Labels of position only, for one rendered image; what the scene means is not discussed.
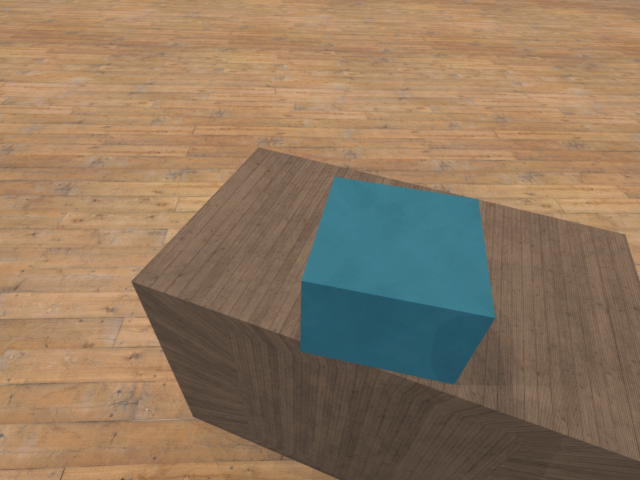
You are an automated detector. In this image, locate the carton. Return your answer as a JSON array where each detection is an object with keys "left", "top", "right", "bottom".
[{"left": 300, "top": 177, "right": 495, "bottom": 385}]

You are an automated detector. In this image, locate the pedestal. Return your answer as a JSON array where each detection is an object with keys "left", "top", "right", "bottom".
[{"left": 131, "top": 147, "right": 640, "bottom": 480}]

